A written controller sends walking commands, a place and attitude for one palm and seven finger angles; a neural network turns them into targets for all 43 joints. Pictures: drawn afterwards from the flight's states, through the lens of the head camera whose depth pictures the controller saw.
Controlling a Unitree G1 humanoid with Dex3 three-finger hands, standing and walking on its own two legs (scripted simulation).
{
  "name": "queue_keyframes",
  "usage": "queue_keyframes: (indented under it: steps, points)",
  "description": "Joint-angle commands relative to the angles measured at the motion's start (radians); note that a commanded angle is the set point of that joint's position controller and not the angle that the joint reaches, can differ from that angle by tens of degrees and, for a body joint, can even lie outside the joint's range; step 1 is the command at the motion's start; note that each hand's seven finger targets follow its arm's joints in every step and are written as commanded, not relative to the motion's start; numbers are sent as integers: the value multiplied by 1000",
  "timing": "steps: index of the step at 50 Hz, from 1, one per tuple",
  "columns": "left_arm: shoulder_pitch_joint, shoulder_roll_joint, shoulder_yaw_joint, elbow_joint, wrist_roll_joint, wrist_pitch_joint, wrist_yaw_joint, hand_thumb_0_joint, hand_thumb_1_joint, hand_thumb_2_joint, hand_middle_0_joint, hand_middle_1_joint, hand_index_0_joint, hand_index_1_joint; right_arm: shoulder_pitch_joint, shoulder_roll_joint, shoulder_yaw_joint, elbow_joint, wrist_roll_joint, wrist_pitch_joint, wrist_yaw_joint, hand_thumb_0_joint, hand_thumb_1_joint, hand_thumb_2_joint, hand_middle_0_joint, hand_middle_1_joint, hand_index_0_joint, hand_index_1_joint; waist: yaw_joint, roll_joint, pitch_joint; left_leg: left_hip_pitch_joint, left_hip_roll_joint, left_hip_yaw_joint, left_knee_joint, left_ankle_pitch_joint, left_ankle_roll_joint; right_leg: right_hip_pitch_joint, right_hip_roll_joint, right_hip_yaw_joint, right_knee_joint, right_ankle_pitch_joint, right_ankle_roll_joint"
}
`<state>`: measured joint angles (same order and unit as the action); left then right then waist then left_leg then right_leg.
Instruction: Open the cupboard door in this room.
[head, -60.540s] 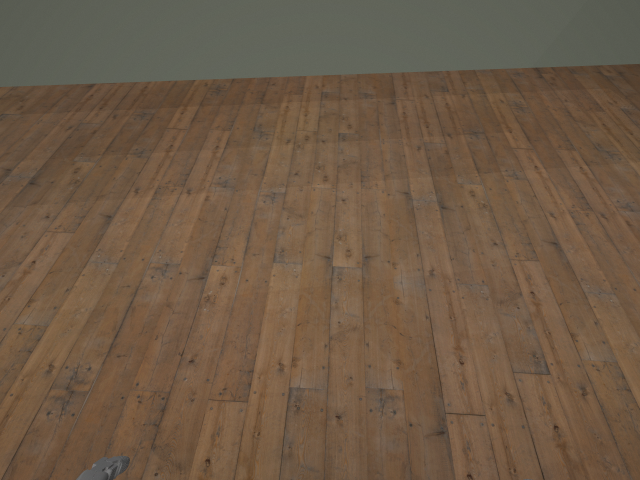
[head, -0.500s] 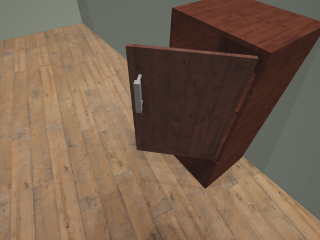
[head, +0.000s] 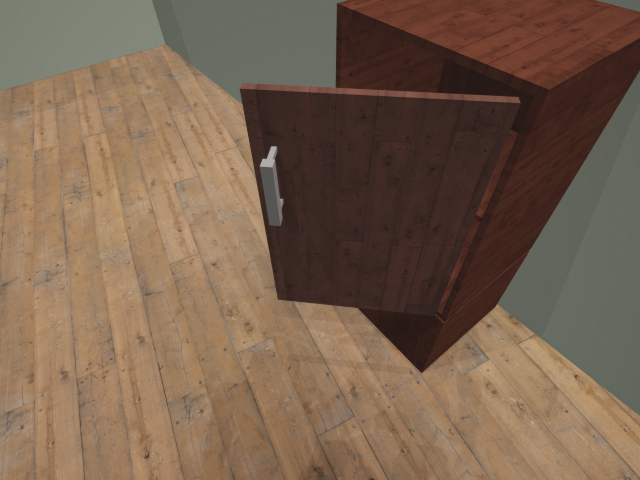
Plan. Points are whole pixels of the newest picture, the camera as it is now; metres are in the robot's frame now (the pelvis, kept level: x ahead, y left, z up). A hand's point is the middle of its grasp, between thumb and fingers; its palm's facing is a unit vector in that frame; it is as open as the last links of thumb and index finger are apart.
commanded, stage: look again from close up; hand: left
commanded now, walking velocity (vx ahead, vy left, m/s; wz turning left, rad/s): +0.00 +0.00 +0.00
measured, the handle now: (274, 187) +0.58 +0.11 +0.02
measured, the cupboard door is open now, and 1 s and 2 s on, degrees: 44 44 44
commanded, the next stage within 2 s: come to a stop and stand still in 0.30 s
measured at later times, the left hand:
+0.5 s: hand out of the picture +0.01 +0.16 -0.17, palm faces -0.01 -0.98 -0.21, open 7.4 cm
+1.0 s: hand out of the picture -0.06 +0.18 -0.17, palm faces +0.02 -0.98 -0.20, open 7.4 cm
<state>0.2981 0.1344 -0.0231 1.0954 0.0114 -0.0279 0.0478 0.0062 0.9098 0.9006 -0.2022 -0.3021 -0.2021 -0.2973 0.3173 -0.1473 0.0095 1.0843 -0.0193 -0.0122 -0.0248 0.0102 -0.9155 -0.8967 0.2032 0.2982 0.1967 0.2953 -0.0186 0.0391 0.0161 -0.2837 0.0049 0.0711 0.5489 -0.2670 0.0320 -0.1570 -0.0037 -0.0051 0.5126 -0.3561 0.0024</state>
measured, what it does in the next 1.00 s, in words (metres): stands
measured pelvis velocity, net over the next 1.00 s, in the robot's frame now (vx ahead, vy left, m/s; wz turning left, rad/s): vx -0.05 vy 0.00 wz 0.00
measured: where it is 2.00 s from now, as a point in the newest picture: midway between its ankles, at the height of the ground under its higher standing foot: outside the picture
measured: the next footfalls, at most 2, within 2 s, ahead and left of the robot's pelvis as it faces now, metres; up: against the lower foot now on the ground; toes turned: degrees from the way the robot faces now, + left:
none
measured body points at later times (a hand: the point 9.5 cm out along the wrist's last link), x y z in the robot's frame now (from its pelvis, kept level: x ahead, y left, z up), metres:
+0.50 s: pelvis +0.00 -0.01 +0.00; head +0.01 -0.01 +0.45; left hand +0.01 +0.21 -0.16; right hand +0.04 -0.24 -0.15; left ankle +0.02 +0.10 -0.73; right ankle -0.05 -0.12 -0.73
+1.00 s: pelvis -0.05 +0.00 +0.00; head -0.05 +0.01 +0.45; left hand -0.06 +0.23 -0.16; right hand -0.03 -0.23 -0.15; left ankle +0.02 +0.10 -0.73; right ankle -0.05 -0.12 -0.73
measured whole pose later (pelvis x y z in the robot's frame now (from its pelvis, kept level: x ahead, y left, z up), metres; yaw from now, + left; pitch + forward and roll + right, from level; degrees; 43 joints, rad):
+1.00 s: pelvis -0.05 +0.00 +0.00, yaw +0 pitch -1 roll +0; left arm 0.38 0.18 -0.01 1.03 0.02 0.01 0.03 0.01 0.91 0.90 -0.20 -0.30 -0.20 -0.30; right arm 0.31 -0.16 -0.01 1.04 -0.02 0.02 -0.01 0.01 -0.91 -0.90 0.20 0.30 0.20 0.30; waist 0.01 -0.02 -0.01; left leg -0.31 0.00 0.08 0.49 -0.17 0.04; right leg -0.22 -0.01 0.00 0.52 -0.29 0.01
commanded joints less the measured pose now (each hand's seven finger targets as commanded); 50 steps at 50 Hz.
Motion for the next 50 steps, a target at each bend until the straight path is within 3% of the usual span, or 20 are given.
queue_keyframes:
  steps: [1, 7, 14, 21, 22, 23, 24, 25, 26, 27, 28, 29, 32, 36, 38, 41, 44, 50]
  points:
    - [62, 100, 24, -36, 2, -10, 5, 0, 900, 900, -200, -300, -200, -300, 46, -102, -18, -51, 4, -25, 0, 0, -900, -900, 200, 300, 200, 300, 7, -80, 37, 49, 102, -115, -93, 218, 15, -84, -69, 73, -66, 195, -51]
    - [60, 120, 28, -42, 1, -4, 5, 0, 900, 900, -200, -300, -200, -300, 20, -114, -16, -34, 5, -26, -2, 0, -900, -900, 200, 300, 200, 300, 15, -80, 59, 70, 97, -108, -123, 228, 16, -87, -77, 77, -70, 221, -41]
    - [62, 145, 33, -47, 3, -2, 1, 0, 900, 900, -200, -300, -200, -300, -20, -125, -19, -32, 6, -28, -4, 0, -900, -900, 200, 300, 200, 300, 22, -35, 16, 110, 98, -91, -119, 265, 14, -61, -85, 88, -81, 289, -41]
    - [57, 150, 33, -41, 4, 0, -2, 0, 900, 900, -200, -300, -200, -300, -45, -131, -23, -25, 8, -24, -6, 0, -900, -900, 200, 300, 200, 300, 20, -46, 12, 134, 104, -83, -123, 246, 9, -63, -87, 99, -99, 312, -40]
    - [114, 143, 32, -29, 19, -17, 34, 0, 900, 900, -200, -300, -200, -300, -101, -153, -25, -96, 16, -21, 2, 0, -900, -900, 200, 300, 200, 300, 38, -82, 81, 54, 116, -66, 71, 347, -17, -106, -133, 149, -138, 612, -8]
    - [107, 178, 40, -47, 19, -30, 33, 0, 900, 900, -200, -300, -200, -300, -98, -128, -19, -129, 13, -15, 5, 0, -900, -900, 200, 300, 200, 300, 7, -70, 51, 32, 85, -51, 62, 238, -25, -47, -180, 150, -101, 894, -26]
    - [93, 184, 36, -65, 14, -32, 23, 0, 900, 900, -200, -300, -200, -300, -12, -85, -23, -101, 6, -20, 1, 0, -900, -900, 200, 300, 200, 300, -18, -85, -32, 56, 55, -32, 9, 161, -14, 20, -181, 138, -11, 1026, -40]
    - [92, 169, 29, -67, 5, -36, 22, 0, 900, 900, -200, -300, -200, -300, 24, -103, -28, -90, 3, -22, -3, 0, -900, -900, 200, 300, 200, 300, -18, -102, -109, 90, 66, -43, 10, 242, -4, 62, -158, 109, 31, 1023, -53]
    - [86, 163, 32, -78, 1, -33, 22, 0, 900, 900, -200, -300, -200, -300, 33, -119, -32, -95, 7, -21, -5, 0, -900, -900, 200, 300, 200, 300, -17, -97, -153, 116, 82, -58, 9, 325, 4, 77, -135, 89, 40, 908, -55]
    - [93, 158, 35, -86, 1, -27, 21, 0, 900, 900, -200, -300, -200, -300, 19, -126, -36, -98, 10, -22, -5, 0, -900, -900, 200, 300, 200, 300, -3, -38, -170, 142, 97, -63, 6, 394, 7, 61, -122, 89, 35, 761, -56]
    - [88, 157, 34, -90, 4, -18, 19, 0, 900, 900, -200, -300, -200, -300, 1, -124, -34, -100, 9, -20, -6, 0, -900, -900, 200, 300, 200, 300, 7, 1, -125, 137, 110, -73, 8, 439, 10, 24, -107, 80, 16, 622, -54]
    - [85, 149, 33, -91, 4, -10, 17, 0, 900, 900, -200, -300, -200, -300, -13, -125, -33, -106, 9, -17, -7, 0, -900, -900, 200, 300, 200, 300, 11, 4, -92, 128, 117, -89, -7, 422, 13, -8, -95, 79, -4, 487, -54]
    - [71, 138, 26, -93, 6, 6, 9, 0, 900, 900, -200, -300, -200, -300, -46, -128, -32, -119, 9, -8, -4, 0, -900, -900, 200, 300, 200, 300, 15, -32, 46, 51, 111, -112, -79, 209, 16, -90, -71, 84, -64, 216, -50]
    - [62, 140, 25, -107, 9, 18, -2, 0, 900, 900, -200, -300, -200, -300, -48, -136, -36, -121, 4, 3, 7, 0, -900, -900, 200, 300, 200, 300, 13, -22, 145, -38, 94, -146, -186, -141, 14, -167, -52, 94, -112, -55, -52]
    - [70, 141, 27, -112, 13, 20, -5, 0, 900, 900, -200, -300, -200, -300, -38, -140, -40, -122, 1, 4, 10, 0, -900, -900, 200, 300, 200, 300, 16, -24, 156, -65, 99, -163, -222, -212, 18, -171, -46, 82, -110, -78, -48]
    - [100, 136, 31, -112, 15, 25, -9, 0, 900, 900, -200, -300, -200, -300, -38, -154, -46, -123, -2, 8, 12, 0, -900, -900, 200, 300, 200, 300, 26, -18, 119, -92, 109, -186, -260, -301, 24, -149, -38, 69, -96, -106, -40]
    - [121, 131, 31, -110, 14, 22, -11, 0, 900, 900, -200, -300, -200, -300, -27, -154, -47, -118, -1, 4, 11, 0, -900, -900, 200, 300, 200, 300, 28, -24, 67, -70, 110, -187, -262, -283, 24, -132, -42, 68, -95, -86, -40]
    - [135, 122, 28, -92, 10, 11, -13, 0, 900, 900, -200, -300, -200, -300, 0, -134, -41, -88, 4, -5, 10, 0, -900, -900, 200, 300, 200, 300, 23, -41, 49, -29, 101, -169, -236, -188, 18, -151, -64, 95, -130, -50, -43]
